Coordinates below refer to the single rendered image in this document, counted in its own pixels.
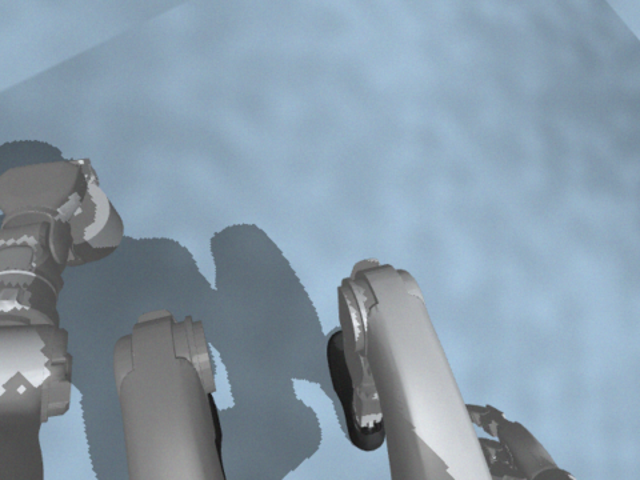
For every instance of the right robot foot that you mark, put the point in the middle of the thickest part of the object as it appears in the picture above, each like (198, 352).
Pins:
(364, 438)

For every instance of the tin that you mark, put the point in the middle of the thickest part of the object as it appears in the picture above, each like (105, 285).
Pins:
(96, 227)

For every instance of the right robot hand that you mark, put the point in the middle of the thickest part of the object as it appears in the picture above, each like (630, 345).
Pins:
(518, 455)

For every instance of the left robot foot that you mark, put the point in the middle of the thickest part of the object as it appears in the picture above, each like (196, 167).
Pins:
(217, 428)

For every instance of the left robot hand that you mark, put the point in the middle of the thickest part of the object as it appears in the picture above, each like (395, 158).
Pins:
(60, 186)

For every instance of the left robot arm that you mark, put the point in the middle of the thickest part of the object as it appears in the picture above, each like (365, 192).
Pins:
(35, 368)

